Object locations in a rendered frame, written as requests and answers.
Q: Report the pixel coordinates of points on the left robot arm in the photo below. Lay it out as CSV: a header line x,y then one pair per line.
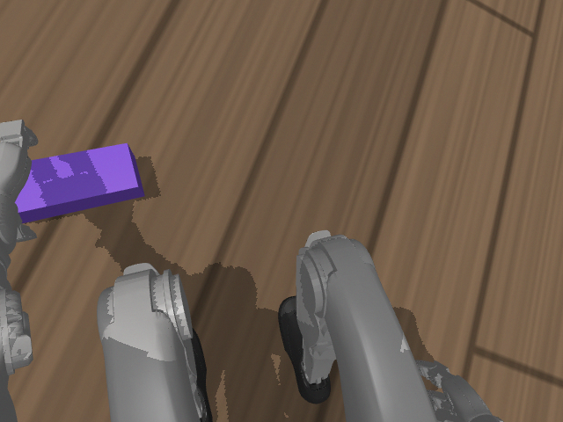
x,y
15,336

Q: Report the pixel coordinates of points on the right robot hand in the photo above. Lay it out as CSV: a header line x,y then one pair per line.
x,y
459,402

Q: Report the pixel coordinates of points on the right robot foot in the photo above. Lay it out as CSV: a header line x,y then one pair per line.
x,y
293,344

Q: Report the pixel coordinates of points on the left robot foot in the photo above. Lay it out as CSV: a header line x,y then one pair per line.
x,y
201,378

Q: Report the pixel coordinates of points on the carton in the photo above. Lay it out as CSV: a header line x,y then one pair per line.
x,y
64,184

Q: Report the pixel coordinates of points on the left robot hand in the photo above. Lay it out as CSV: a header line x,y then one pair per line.
x,y
15,165

